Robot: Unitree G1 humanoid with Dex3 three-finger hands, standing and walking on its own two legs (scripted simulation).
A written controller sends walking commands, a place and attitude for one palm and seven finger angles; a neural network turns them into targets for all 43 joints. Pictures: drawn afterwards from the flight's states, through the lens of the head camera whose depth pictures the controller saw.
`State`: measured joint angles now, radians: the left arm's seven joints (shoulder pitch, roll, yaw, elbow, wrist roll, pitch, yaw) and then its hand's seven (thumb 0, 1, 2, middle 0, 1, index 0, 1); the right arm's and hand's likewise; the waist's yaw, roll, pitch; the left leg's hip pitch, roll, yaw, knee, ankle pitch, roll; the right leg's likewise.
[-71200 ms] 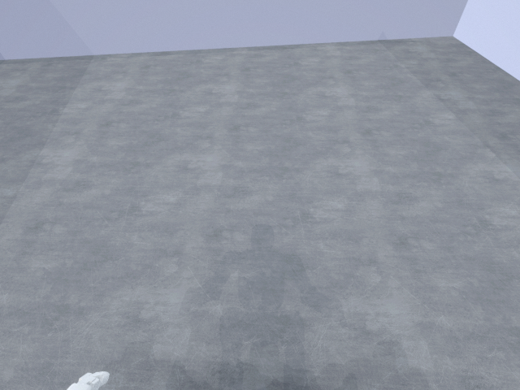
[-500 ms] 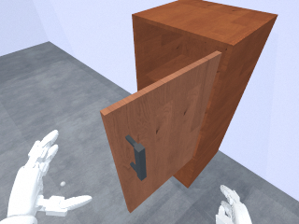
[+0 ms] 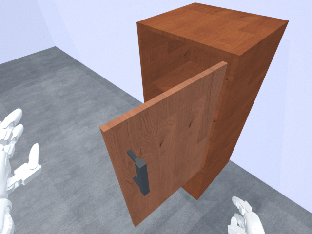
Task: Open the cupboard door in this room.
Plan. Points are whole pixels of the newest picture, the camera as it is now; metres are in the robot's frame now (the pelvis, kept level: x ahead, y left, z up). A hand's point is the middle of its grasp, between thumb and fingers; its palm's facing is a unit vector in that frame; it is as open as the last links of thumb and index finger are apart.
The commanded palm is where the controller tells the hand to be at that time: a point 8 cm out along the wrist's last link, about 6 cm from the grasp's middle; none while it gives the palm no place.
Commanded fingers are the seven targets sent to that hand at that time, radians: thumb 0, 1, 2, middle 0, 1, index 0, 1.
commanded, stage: draw the hand back to the body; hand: left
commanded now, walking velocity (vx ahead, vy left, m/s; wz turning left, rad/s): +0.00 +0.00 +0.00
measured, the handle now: (138, 173) +0.26 +0.09 +0.04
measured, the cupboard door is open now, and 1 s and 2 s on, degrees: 85 85 85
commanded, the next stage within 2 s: step back with the hand held close in 0.32 s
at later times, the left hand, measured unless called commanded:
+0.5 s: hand (41, 171) +0.17 +0.24 +0.16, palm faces +0.45 -0.80 -0.40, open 7.4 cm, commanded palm +0.13 +0.28 +0.17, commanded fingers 0.00 0.90 0.90 -0.20 -0.30 -0.20 -0.30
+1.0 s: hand (15, 192) +0.13 +0.27 +0.16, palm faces +0.38 -0.78 -0.50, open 7.4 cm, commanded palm +0.07 +0.31 +0.17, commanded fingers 0.00 0.90 0.90 -0.20 -0.30 -0.20 -0.30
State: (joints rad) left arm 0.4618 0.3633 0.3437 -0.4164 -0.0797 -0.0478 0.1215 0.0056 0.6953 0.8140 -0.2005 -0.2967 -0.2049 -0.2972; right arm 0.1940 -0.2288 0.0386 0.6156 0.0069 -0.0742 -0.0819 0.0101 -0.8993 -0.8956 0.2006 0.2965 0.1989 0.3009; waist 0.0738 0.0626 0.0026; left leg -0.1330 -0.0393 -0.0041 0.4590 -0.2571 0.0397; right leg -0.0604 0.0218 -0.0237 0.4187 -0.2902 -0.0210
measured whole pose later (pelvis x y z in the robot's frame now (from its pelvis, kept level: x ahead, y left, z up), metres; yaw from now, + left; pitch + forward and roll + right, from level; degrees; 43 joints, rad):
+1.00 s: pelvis -0.07 +0.01 -0.01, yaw -1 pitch -1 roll -1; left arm 0.57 0.44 0.42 -0.52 -0.05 -0.16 0.14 0.01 0.89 0.90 -0.21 -0.30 -0.22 -0.30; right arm 0.18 -0.22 -0.01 0.55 0.02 0.00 -0.09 0.01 -0.90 -0.90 0.20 0.30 0.20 0.30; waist 0.01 0.01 0.04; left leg -0.34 -0.03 0.02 0.52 -0.17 0.06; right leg -0.29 0.02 -0.01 0.51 -0.21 -0.01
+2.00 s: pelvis -0.26 +0.04 -0.02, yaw -3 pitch -3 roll -2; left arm 0.48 0.48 0.46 -0.45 -0.07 -0.16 0.13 0.01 0.89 0.90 -0.21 -0.30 -0.22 -0.30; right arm 0.23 -0.20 0.00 0.63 0.00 -0.09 -0.07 0.01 -0.90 -0.90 0.20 0.30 0.20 0.30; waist -0.06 -0.02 0.02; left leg -0.49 -0.04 0.00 0.56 -0.19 0.00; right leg -0.18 0.05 -0.03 0.60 -0.47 -0.05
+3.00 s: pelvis -0.26 +0.02 +0.00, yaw -3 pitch -1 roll +0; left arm 0.54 0.43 0.46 -0.47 -0.05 -0.24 0.16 0.01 0.89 0.90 -0.21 -0.30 -0.22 -0.30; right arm 0.18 -0.24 -0.03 0.60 0.01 -0.11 -0.08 0.01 -0.90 -0.90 0.20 0.30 0.19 0.30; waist 0.01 0.01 0.05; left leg -0.23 0.03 0.06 0.49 -0.24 -0.01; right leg -0.18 0.05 -0.12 0.47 -0.28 -0.08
